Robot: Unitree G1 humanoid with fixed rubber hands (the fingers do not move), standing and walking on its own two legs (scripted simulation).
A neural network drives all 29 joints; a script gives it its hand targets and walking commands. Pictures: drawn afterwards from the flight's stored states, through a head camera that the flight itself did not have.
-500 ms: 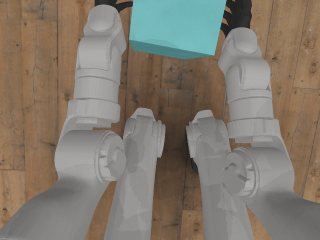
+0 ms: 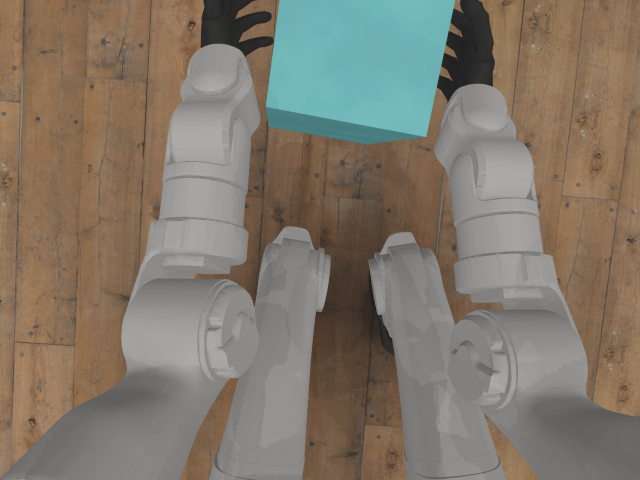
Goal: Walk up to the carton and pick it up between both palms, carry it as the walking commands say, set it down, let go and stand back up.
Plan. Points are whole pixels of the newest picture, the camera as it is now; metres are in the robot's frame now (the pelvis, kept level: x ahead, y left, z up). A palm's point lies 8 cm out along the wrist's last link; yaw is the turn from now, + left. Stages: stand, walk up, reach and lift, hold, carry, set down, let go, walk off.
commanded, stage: reach and lift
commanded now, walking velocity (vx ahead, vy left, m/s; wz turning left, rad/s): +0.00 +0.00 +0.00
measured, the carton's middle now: (343, 47) +0.56 +0.01 -0.16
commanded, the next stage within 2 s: none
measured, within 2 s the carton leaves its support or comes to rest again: neither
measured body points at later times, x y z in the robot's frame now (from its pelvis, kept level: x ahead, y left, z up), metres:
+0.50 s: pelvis +0.02 +0.00 +0.05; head +0.26 +0.02 +0.43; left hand +0.52 +0.13 +0.00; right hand +0.49 -0.11 -0.02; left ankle +0.16 +0.11 -0.48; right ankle +0.14 -0.13 -0.48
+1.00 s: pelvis +0.09 +0.01 +0.15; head +0.26 +0.03 +0.57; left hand +0.50 +0.12 +0.10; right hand +0.48 -0.12 +0.08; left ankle +0.16 +0.11 -0.48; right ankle +0.14 -0.13 -0.48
